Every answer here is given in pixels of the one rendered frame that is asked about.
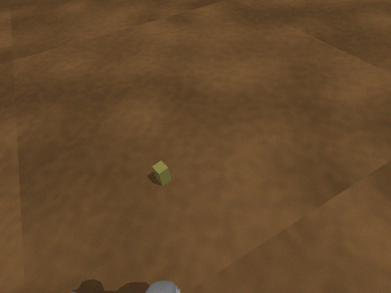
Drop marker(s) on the carton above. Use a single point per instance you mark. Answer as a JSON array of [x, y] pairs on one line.
[[162, 173]]

